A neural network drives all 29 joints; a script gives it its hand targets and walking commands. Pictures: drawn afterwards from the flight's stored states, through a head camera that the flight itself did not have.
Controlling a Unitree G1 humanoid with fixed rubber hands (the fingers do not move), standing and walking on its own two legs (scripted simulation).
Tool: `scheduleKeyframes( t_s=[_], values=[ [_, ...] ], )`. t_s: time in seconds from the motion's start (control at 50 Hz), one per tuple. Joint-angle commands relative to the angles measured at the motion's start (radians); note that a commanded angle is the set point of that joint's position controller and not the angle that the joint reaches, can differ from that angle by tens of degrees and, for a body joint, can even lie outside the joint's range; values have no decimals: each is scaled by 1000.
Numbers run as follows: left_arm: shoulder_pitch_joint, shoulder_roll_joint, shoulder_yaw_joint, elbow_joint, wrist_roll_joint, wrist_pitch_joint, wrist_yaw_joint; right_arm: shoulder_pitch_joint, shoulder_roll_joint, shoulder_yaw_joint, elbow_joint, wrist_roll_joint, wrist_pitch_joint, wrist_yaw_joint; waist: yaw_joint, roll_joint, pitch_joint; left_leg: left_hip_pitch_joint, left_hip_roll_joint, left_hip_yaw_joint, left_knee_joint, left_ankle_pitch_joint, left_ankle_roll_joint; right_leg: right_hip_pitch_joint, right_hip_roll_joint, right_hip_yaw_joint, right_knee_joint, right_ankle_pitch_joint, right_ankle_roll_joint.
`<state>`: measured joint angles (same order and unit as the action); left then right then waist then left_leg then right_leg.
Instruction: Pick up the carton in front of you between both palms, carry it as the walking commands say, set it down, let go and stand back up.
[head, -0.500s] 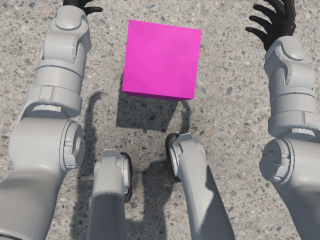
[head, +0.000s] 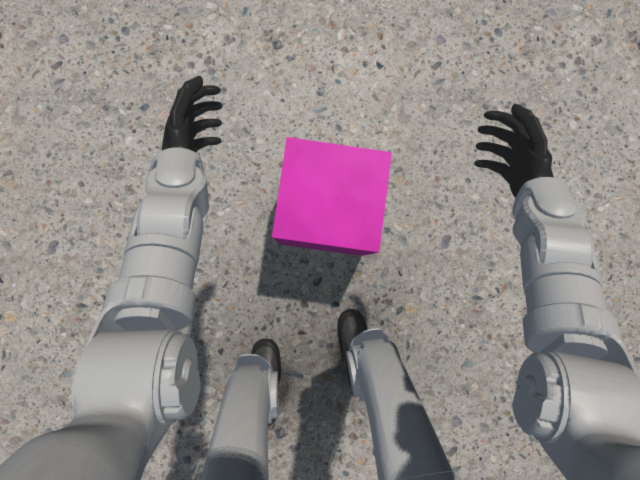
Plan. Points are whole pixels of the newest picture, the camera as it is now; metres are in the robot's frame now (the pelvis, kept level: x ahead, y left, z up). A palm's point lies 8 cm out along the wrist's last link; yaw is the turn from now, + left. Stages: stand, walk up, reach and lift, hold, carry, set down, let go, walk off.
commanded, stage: let go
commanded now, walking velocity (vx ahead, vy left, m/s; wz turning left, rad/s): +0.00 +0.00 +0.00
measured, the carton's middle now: (329, 204) +0.47 -0.08 -0.54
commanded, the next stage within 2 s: stand in 1.20 s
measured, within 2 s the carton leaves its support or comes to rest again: neither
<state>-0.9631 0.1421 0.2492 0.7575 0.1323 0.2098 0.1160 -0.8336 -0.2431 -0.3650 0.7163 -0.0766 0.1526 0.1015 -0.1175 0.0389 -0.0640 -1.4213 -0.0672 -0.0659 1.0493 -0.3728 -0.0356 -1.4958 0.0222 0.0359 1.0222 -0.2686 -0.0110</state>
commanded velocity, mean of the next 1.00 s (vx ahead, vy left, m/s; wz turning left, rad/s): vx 0.00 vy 0.00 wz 0.00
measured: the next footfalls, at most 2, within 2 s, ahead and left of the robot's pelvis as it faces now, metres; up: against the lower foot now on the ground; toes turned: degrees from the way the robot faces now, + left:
none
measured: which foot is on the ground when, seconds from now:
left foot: down 0.00-1.00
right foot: down 0.00-1.00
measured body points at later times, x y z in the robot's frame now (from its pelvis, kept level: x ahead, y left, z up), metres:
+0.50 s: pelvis +0.06 +0.00 +0.09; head +0.19 +0.00 +0.52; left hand +0.35 +0.18 -0.01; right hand +0.27 -0.25 +0.00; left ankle +0.04 +0.13 -0.63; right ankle +0.08 -0.11 -0.63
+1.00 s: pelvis +0.08 +0.03 +0.11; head +0.10 +0.03 +0.56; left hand +0.26 +0.26 +0.04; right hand +0.25 -0.21 +0.03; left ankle +0.04 +0.13 -0.63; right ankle +0.08 -0.11 -0.63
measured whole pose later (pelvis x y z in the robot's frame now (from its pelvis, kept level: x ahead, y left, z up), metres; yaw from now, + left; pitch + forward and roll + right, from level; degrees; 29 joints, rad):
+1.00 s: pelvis +0.08 +0.03 +0.11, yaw -3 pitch -3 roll -1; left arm 0.23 0.21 0.03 0.43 0.00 0.11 -0.06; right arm 0.22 -0.21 -0.05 0.43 -0.02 0.12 0.08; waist 0.01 0.03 0.08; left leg -0.07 -0.04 -0.05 0.44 -0.32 0.04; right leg -0.14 0.01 0.06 0.42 -0.23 0.03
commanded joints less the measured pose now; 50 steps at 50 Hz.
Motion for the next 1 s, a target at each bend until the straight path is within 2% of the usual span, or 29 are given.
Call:
scheduleKeyframes(
  t_s=[0.0, 0.1, 0.28, 0.38, 0.48, 0.58, 0.68, 0.82, 0.9, 0.98],
  values=[
    [-10, 24, -2, -214, 17, -31, 29, 20, -153, 26, -165, -15, -29, 23, -46, -5, -944, 405, -48, 81, -152, 249, -27, 904, 25, -61, -86, 499, 30],
    [183, 10, -43, -310, -17, -68, 23, 199, -133, 101, -228, 17, -56, 40, -30, -47, -786, 429, -38, 81, -256, 168, -16, 1069, 8, -21, -184, 452, 30],
    [569, 31, -73, -260, -36, -154, -36, 572, -63, 205, -252, 79, -124, 19, 16, -82, -578, 529, -18, 76, -386, 151, 9, 1290, -21, 31, -294, 541, 33],
    [746, 61, -90, -264, -47, -193, -64, 763, -49, 253, -307, 97, -152, -8, 30, -92, -461, 672, -10, 64, -463, 170, 22, 1375, -23, 37, -369, 553, 40],
    [898, 82, -123, -299, -67, -222, -88, 924, -46, 294, -369, 111, -166, -26, 47, -68, -306, 883, 5, 49, -548, 215, 29, 1393, -9, 15, -463, 475, 45],
    [1012, 96, -151, -343, -84, -224, -109, 989, -55, 310, -387, 116, -160, -28, 78, -4, -146, 1066, 27, 35, -635, 253, 20, 1399, 12, -10, -556, 340, 39],
    [1099, 113, -172, -379, -105, -195, -137, 1024, -72, 300, -380, 99, -131, -25, 102, 28, -37, 1155, 49, 23, -690, 315, 10, 1430, 32, -30, -597, 276, 29],
    [1148, 127, -201, -417, -131, -141, -168, 1044, -85, 282, -368, 70, -76, -27, 106, 3, 66, 1197, 68, 11, -723, 344, 8, 1471, 48, -45, -605, 242, 26],
    [1140, 135, -204, -429, -135, -119, -175, 1040, -84, 276, -371, 59, -53, -28, 104, -16, 96, 1208, 69, 13, -720, 352, 10, 1485, 48, -43, -603, 238, 25],
    [1139, 141, -198, -431, -129, -105, -177, 1033, -81, 275, -379, 56, -41, -27, 110, -11, 96, 1222, 66, 15, -708, 373, 9, 1497, 45, -38, -600, 244, 23]
  ],
)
